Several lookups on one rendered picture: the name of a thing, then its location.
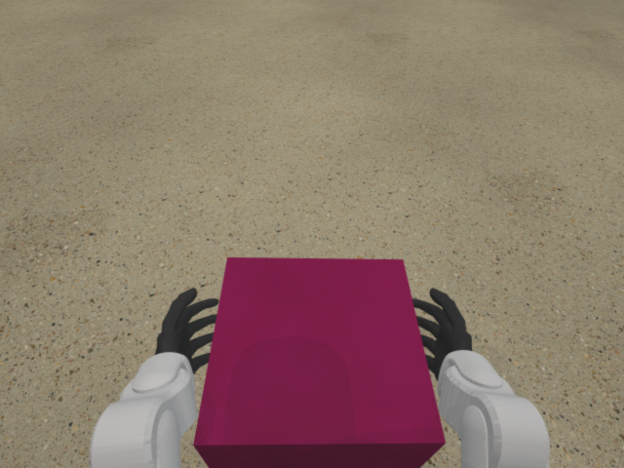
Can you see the robot left hand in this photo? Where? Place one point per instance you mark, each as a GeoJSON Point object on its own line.
{"type": "Point", "coordinates": [177, 331]}

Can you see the robot right hand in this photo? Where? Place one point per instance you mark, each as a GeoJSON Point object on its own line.
{"type": "Point", "coordinates": [451, 332]}

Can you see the left robot forearm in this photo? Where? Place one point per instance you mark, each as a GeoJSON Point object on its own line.
{"type": "Point", "coordinates": [143, 429]}

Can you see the carton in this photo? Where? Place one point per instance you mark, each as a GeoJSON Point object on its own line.
{"type": "Point", "coordinates": [317, 363]}

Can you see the right robot forearm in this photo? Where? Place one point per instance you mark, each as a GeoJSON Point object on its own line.
{"type": "Point", "coordinates": [497, 429]}

